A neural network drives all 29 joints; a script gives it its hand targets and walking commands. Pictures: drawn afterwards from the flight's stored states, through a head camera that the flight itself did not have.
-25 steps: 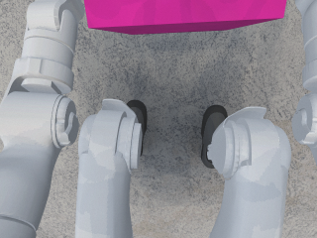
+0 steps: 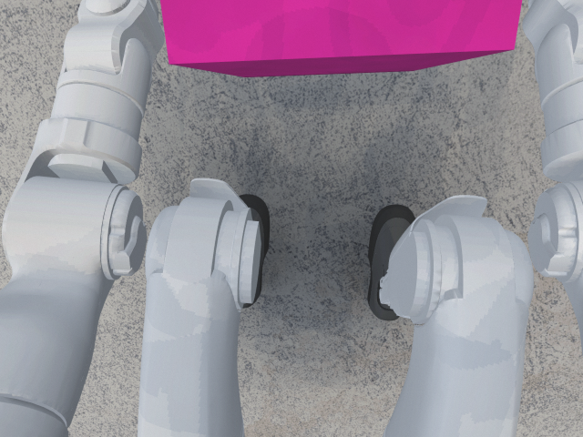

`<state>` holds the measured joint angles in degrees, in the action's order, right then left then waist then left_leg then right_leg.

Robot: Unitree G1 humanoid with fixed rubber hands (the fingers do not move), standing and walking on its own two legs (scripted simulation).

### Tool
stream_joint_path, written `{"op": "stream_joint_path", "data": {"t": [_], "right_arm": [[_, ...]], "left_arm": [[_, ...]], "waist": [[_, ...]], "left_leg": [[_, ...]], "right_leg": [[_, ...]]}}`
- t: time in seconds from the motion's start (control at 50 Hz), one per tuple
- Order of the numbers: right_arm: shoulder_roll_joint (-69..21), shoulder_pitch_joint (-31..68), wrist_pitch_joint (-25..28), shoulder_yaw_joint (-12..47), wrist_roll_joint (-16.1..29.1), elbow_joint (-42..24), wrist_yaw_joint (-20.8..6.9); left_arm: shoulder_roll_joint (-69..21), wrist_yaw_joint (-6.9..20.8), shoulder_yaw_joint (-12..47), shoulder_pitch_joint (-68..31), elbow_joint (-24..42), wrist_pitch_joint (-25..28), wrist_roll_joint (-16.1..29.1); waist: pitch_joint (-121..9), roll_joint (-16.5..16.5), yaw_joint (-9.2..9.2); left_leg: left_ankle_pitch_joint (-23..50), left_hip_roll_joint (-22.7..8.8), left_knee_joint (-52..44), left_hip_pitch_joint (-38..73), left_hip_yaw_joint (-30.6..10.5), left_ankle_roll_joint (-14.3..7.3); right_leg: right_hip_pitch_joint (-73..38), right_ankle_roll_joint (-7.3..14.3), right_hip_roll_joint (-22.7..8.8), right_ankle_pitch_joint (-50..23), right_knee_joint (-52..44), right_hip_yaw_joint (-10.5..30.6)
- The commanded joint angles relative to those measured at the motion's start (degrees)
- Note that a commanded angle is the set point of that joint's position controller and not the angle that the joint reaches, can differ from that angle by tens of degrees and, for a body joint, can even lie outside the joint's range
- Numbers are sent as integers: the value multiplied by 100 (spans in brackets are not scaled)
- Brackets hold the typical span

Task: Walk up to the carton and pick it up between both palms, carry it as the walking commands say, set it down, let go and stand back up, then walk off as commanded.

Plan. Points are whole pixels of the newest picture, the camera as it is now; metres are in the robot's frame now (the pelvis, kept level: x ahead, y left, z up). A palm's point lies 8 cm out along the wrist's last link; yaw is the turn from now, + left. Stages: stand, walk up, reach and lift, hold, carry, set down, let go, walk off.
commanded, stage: reach and lift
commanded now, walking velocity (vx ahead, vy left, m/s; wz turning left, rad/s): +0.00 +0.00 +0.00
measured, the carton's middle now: out of the picture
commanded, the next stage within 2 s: none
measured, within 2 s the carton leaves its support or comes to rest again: leaves its support in 1.14 s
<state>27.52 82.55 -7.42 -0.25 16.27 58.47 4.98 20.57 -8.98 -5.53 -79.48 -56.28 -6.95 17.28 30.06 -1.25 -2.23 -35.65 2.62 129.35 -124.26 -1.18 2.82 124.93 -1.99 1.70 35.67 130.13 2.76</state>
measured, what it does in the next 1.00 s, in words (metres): stands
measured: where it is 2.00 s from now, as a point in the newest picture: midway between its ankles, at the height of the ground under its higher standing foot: (315, 274)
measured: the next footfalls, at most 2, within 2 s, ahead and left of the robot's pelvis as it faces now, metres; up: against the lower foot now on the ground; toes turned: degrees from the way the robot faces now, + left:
none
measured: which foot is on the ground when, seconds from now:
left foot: down 0.00-1.00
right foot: down 0.00-1.00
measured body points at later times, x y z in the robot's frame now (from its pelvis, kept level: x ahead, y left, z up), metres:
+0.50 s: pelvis +0.00 +0.00 +0.01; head +0.38 -0.01 +0.23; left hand +0.55 +0.18 -0.18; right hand +0.56 -0.16 -0.19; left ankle +0.11 +0.13 -0.33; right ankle +0.11 -0.13 -0.33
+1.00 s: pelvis -0.01 +0.00 -0.01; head +0.37 -0.02 +0.23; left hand +0.55 +0.17 -0.18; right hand +0.57 -0.17 -0.19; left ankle +0.11 +0.13 -0.33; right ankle +0.11 -0.13 -0.33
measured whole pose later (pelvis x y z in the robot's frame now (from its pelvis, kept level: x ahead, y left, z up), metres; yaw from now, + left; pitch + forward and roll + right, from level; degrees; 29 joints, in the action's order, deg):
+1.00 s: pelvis -0.01 +0.00 -0.01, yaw +1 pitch +29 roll +1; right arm 23.5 88.8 -10.1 0.0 13.8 64.0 6.7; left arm 17.7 -9.7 -7.9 -85.6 -62.5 -8.6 15.5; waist 30.1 -2.9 -1.5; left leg -34.4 4.2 130.4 -125.1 -1.8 3.7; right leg 125.4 -2.3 2.3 35.0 131.5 2.9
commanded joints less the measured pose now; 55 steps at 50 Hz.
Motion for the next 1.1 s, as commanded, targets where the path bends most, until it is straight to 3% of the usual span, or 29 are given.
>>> {"op": "stream_joint_path", "data": {"t": [0.0, 0.16, 0.26, 0.4, 0.5, 0.62, 0.7, 0.76, 0.9, 1.08], "right_arm": [[1013, 2479, 307, -281, -38, -1027, 45], [823, 2652, 351, -210, -62, -835, 68], [552, 2710, 394, -45, -26, -854, 83], [115, 2816, 438, 157, -60, -996, 153], [-449, 3064, 435, 485, 75, -1094, 83], [-2064, 3747, 396, 992, 243, -1076, -228], [-3995, 4491, 302, 1399, 273, -1066, -726], [-4918, 4768, 192, 1436, 225, -1231, -1024], [-5586, 4829, 3, 1294, 163, -1577, -1345], [-5698, 4834, -263, 1463, 183, -2634, -1252]], "left_arm": [[812, -13, -20, -2182, 1240, 290, 25], [534, -93, 152, -2392, 993, 262, 22], [332, -144, 172, -2392, 847, 302, -45], [-106, -102, 412, -2569, 919, 375, 69], [-553, -28, 663, -2778, 955, 394, 157], [-1978, 310, 1089, -3448, 982, 369, 189], [-3853, 844, 1490, -4104, 873, 248, 174], [-4765, 1156, 1531, -4466, 971, 125, 138], [-5420, 1444, 1354, -4723, 1161, -68, 77], [-5258, 1315, 1540, -4918, 2440, -276, 165]], "waist": [[-9973, 323, 140], [-9862, 271, 201], [-9890, 317, 106], [-9974, 422, 227], [-9955, 466, 169], [-9844, 411, 135], [-9497, 423, 168], [-9346, 428, 203], [-9572, 353, 206], [-11695, 547, 117]], "left_leg": [[2773, -51, -1078, 4144, 523, 24], [2673, 7, -1165, 4354, 455, 36], [2771, 61, -1175, 4349, 463, 22], [2885, 110, -1149, 4117, 503, 12], [2917, 142, -1175, 4131, 500, -11], [2879, 217, -1150, 4151, 514, -44], [2717, 307, -1068, 3973, 512, -67], [2612, 362, -995, 3860, 559, -75], [2573, 422, -952, 3788, 659, -161], [3335, 483, -922, 4497, 753, -174]], "right_leg": [[-4167, 120, -25, -2608, -1052, -506], [-3904, 126, -15, -2380, -1102, -575], [-3986, 98, 32, -2484, -1123, -543], [-4384, 86, 109, -2801, -1152, -464], [-4462, 84, 156, -2851, -1150, -450], [-4355, 82, 228, -2791, -1114, -477], [-4106, 101, 272, -2534, -1057, -552], [-3927, 119, 299, -2350, -1016, -651], [-3805, 172, 295, -2310, -1020, -716], [-5055, 102, 396, -3245, -1010, -659]]}}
